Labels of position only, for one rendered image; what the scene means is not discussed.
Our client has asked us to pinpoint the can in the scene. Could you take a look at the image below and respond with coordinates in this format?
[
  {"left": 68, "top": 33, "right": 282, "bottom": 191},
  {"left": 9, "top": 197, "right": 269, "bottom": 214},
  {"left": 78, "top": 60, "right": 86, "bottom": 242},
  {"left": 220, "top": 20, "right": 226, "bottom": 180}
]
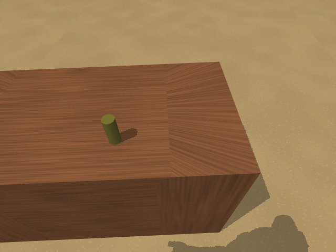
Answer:
[{"left": 101, "top": 114, "right": 121, "bottom": 145}]

